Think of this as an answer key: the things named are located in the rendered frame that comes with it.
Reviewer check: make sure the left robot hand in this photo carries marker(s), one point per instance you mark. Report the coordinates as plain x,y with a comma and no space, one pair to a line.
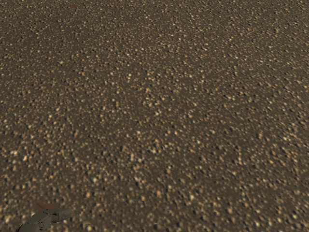
44,218

